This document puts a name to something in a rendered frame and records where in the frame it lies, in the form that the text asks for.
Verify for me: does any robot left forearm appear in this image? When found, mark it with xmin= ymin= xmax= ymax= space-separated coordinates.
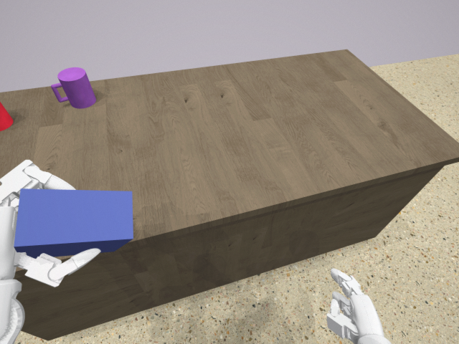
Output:
xmin=0 ymin=279 xmax=25 ymax=344

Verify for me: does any table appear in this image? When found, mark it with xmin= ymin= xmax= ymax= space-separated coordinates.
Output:
xmin=0 ymin=49 xmax=459 ymax=341

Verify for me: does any sponge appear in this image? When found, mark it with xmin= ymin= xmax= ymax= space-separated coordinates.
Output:
xmin=14 ymin=188 xmax=133 ymax=259

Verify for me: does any left robot hand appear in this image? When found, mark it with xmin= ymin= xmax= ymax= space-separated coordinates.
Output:
xmin=0 ymin=160 xmax=101 ymax=287

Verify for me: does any right robot hand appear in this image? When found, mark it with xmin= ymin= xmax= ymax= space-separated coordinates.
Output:
xmin=326 ymin=268 xmax=384 ymax=344

